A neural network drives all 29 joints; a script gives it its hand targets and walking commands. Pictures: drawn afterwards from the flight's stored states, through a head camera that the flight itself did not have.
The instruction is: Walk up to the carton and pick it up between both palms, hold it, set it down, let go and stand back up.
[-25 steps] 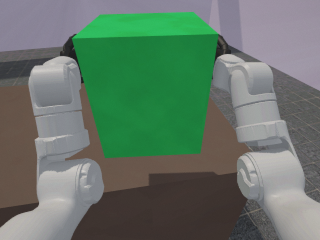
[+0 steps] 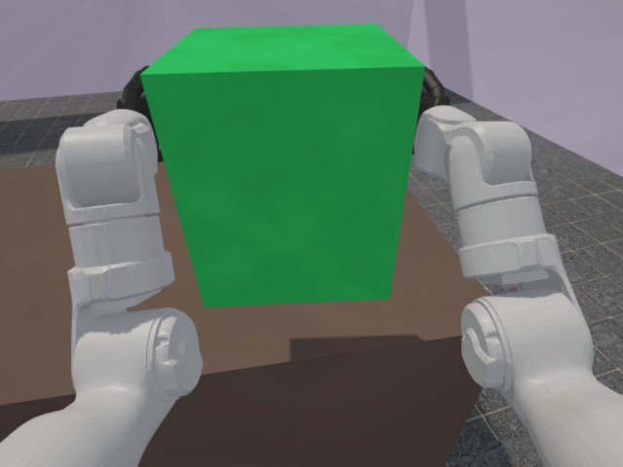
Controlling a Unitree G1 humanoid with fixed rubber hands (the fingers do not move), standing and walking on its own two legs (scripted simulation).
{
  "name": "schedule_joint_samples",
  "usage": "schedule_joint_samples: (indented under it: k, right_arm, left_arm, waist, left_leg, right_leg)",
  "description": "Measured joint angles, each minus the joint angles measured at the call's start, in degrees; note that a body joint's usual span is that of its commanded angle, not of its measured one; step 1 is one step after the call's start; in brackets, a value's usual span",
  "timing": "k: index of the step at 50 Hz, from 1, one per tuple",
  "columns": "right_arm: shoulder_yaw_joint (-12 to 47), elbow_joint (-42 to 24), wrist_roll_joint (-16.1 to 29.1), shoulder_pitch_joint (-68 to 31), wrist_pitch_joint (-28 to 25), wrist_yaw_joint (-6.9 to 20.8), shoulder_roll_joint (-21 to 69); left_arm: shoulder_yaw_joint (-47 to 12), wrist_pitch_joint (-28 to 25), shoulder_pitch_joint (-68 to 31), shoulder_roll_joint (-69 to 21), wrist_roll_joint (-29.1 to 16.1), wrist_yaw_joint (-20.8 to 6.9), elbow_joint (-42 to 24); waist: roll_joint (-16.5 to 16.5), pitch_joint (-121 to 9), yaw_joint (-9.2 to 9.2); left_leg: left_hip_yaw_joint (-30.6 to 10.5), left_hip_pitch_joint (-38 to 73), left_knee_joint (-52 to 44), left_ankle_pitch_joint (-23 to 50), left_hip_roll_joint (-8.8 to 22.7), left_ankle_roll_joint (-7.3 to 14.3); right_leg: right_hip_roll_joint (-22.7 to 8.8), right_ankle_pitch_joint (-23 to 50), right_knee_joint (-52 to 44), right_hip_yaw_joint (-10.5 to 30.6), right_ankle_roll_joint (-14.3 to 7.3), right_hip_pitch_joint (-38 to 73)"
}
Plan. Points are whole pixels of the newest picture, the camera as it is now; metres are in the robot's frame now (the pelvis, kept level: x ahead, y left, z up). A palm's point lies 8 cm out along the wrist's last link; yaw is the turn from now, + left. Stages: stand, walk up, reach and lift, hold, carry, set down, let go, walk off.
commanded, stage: hold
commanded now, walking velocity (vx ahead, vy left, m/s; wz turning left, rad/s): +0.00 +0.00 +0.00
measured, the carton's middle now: (291, 162) +0.37 +0.01 +0.28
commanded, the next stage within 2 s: none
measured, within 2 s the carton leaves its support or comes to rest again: neither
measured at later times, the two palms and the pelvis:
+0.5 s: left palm (140, 134) +0.35 +0.16 +0.33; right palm (429, 128) +0.37 -0.14 +0.32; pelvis +0.00 +0.00 +0.00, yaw +0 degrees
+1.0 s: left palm (140, 134) +0.35 +0.16 +0.33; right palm (429, 128) +0.37 -0.15 +0.32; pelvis +0.00 +0.00 +0.00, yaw +0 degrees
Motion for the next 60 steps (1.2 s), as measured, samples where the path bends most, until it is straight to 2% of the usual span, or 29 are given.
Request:
schedule_joint_samples:
  k: [60]
  right_arm:
    - [-0.04,-0.12,-0.01,0.04,0.02,-0.05,0.03]
  left_arm:
    - [-0.03,0.06,0.02,0.0,0.05,-0.08,-0.09]
  waist:
    - [-0.01,0.01,-0.05]
  left_leg:
    - [-0.01,0.01,-0.06,0.04,0.03,-0.03]
  right_leg:
    - [-0.07,-0.02,-0.03,0.05,0.06,0.04]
